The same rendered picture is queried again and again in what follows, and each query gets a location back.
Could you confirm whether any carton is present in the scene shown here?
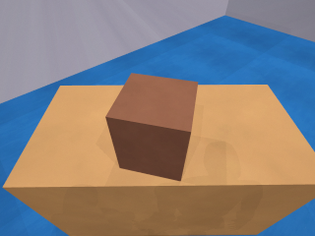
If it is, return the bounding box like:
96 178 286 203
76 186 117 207
105 73 198 181

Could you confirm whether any pedestal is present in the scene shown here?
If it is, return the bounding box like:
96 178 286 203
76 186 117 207
2 85 315 236

